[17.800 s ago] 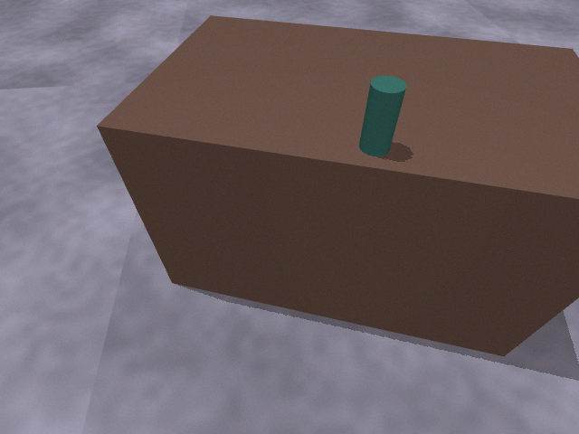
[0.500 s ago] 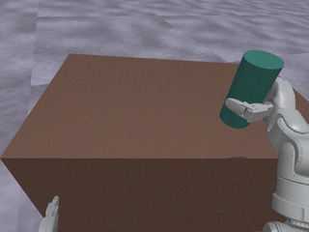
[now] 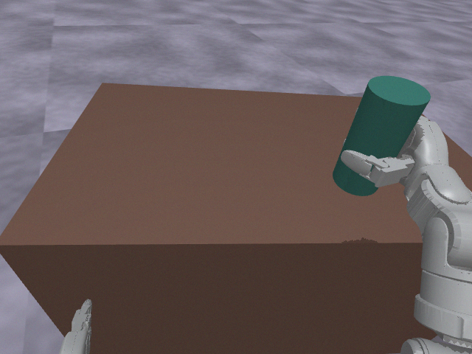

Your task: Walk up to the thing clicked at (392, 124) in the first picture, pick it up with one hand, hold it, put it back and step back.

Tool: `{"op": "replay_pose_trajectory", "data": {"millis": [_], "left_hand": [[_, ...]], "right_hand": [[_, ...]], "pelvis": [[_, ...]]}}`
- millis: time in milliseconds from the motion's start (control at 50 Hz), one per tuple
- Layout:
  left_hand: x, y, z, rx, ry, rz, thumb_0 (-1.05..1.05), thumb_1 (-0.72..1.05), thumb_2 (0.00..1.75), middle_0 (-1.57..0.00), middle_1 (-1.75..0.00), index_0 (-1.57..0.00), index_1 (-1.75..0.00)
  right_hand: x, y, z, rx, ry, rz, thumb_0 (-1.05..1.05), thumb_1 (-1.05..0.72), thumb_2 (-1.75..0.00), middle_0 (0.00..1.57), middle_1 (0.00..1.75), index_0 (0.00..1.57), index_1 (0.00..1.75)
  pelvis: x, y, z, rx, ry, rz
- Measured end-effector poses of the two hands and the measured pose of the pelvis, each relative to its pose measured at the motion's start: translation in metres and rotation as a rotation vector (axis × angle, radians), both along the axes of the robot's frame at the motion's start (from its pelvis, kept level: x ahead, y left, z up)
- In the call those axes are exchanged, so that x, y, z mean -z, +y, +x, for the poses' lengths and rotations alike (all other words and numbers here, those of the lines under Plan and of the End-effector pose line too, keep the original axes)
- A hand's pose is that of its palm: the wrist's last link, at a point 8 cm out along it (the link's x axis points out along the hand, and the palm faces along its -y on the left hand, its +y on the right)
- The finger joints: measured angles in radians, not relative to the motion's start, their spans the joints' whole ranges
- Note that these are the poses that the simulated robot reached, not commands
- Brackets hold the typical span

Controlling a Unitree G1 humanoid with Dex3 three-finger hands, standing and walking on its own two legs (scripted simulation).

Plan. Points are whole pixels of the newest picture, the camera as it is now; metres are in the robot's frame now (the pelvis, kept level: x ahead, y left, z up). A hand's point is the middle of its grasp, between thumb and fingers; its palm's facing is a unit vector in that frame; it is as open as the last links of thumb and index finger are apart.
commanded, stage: crouch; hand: right
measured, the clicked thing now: (373, 140) +0.33 -0.17 +0.27
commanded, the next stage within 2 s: lower in 1.06 s
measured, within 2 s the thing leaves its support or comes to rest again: neither
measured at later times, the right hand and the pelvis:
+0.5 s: hand (350, 166) +0.38 -0.18 +0.19, palm faces +0.18 +0.98 -0.01, open 10.0 cm; pelvis -0.01 +0.00 +0.00, yaw +1 degrees
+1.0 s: hand (342, 171) +0.41 -0.19 +0.15, palm faces +0.18 +0.98 -0.01, open 10.0 cm; pelvis +0.00 +0.00 +0.00, yaw +2 degrees
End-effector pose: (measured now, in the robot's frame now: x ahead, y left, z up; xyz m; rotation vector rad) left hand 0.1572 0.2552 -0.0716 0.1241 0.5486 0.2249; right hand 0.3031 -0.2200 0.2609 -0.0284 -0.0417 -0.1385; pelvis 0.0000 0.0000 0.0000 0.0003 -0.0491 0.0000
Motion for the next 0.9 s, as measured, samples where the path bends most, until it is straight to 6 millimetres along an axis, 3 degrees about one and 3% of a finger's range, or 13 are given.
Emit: {"op": "replay_pose_trajectory", "data": {"millis": [220,520,720,900], "left_hand": [[0.0,0.003,-0.003,-0.013,0.007,0.01,-0.01,-0.52,0.05,-0.05,-0.05,-0.05,-0.04],[0.001,0.006,-0.02,-0.035,0.036,0.047,-0.01,-0.52,0.05,-0.05,-0.05,-0.05,-0.04],[0.008,0.005,-0.031,-0.049,0.088,0.046,-0.01,-0.52,0.05,-0.06,-0.05,-0.05,-0.05],[0.002,0.006,-0.026,-0.051,0.077,0.064,-0.01,-0.52,0.05,-0.06,-0.05,-0.06,-0.04]], "right_hand": [[0.017,-0.001,0.01,0.005,0.047,0.021,0.0,0.44,-1.12,0.71,1.08,0.75,1.09],[0.072,-0.011,0.045,0.045,0.122,0.033,0.0,0.46,-1.15,0.71,1.1,0.74,1.11],[0.091,-0.016,0.064,0.047,0.109,0.025,0.0,0.46,-1.15,0.71,1.1,0.74,1.11],[0.104,-0.02,0.075,0.043,0.097,0.022,0.0,0.46,-1.15,0.71,1.1,0.75,1.1]], "pelvis": [[0.0,0.0,0.0,-0.005,0.005,-0.001],[0.002,0.002,-0.007,-0.017,0.033,-0.002],[0.002,0.0,-0.007,-0.027,0.059,-0.002],[0.002,-0.001,-0.003,-0.031,0.077,-0.002]]}}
